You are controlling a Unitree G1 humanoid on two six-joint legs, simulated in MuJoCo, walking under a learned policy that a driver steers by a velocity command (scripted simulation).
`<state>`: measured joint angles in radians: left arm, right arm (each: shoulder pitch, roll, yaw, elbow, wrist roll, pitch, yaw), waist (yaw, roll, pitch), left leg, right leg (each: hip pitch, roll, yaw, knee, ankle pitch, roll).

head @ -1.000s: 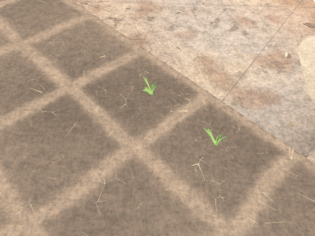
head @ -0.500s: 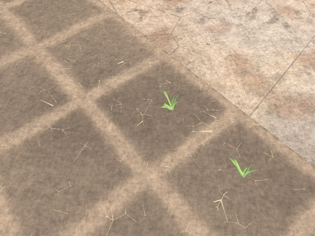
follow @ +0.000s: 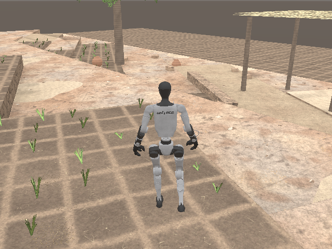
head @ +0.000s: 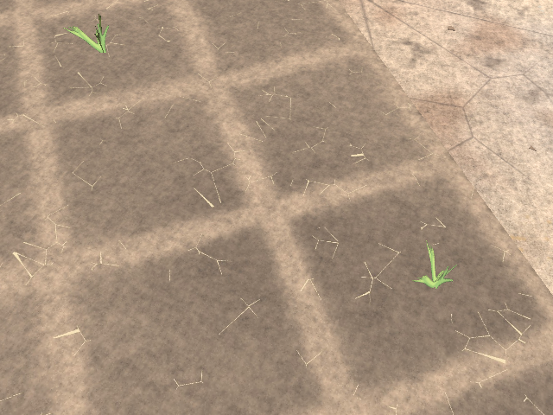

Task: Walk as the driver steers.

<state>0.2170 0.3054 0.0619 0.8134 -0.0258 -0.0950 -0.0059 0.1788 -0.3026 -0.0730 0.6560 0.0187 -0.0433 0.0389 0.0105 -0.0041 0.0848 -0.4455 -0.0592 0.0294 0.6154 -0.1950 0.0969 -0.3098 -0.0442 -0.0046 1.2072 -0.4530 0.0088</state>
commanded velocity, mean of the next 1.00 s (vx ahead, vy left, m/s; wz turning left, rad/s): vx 0.50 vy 0.00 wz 0.26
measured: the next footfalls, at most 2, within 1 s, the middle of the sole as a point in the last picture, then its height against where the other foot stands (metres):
right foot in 0.38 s outside the picture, level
left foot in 0.90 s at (210, 327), level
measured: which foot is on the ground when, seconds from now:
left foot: down 0.00-0.40, up 0.42-0.88, down 0.90-1.00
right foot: up 0.00-0.36, down 0.38-0.90, up 0.92-1.00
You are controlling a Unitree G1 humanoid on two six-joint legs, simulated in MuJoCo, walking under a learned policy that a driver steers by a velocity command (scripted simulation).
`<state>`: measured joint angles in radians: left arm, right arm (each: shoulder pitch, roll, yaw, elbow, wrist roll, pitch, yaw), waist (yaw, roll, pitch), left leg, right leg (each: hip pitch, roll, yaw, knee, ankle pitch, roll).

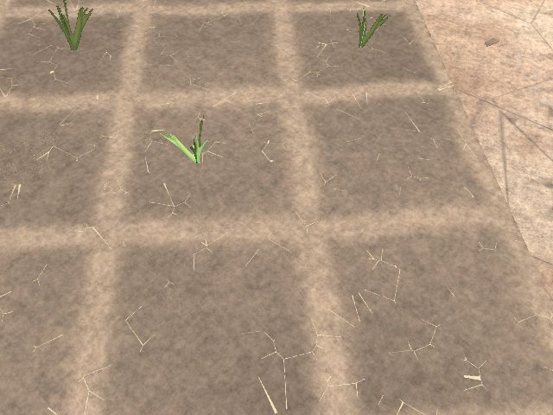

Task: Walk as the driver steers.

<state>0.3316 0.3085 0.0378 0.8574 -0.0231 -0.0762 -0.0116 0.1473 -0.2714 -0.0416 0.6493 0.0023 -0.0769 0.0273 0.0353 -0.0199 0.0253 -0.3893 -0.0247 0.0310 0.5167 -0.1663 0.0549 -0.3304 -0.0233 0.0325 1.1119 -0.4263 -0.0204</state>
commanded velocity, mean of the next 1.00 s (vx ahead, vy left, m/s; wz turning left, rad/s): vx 0.50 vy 0.00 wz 0.00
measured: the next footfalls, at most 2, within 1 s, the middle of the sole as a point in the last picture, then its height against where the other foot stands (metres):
right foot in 0.42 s outside the picture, level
left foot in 0.94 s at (253, 326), level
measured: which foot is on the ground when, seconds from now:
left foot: down 0.00-0.44, up 0.46-0.92, down 0.94-1.00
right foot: up 0.00-0.40, down 0.42-0.96, up 0.98-1.00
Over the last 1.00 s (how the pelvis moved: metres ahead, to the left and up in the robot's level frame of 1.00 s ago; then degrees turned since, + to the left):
0.55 0.07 0.01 14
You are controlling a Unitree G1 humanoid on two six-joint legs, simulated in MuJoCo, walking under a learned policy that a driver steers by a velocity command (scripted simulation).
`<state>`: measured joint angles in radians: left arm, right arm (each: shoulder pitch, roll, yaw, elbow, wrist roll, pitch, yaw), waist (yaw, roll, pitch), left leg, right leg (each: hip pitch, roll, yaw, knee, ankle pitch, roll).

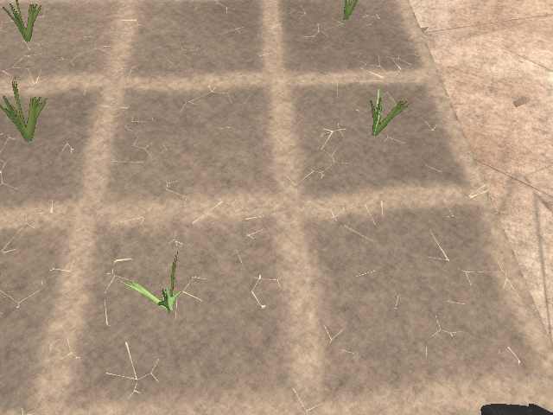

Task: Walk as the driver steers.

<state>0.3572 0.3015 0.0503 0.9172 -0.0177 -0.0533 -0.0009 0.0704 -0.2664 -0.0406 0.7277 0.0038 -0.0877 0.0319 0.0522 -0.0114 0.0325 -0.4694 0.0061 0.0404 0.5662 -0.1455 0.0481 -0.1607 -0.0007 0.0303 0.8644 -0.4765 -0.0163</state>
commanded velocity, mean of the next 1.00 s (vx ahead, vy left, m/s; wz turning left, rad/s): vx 0.34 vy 0.00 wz -0.28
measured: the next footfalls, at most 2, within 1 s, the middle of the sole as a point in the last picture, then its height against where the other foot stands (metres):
right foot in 0.48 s outside the picture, level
left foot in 0.94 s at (284, 360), level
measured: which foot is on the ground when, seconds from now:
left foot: down 0.00-0.50, up 0.52-0.92, down 0.94-1.00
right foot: up 0.00-0.46, down 0.48-1.00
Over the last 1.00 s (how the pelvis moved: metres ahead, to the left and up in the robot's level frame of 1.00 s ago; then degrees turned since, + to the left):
0.55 -0.01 -0.01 -1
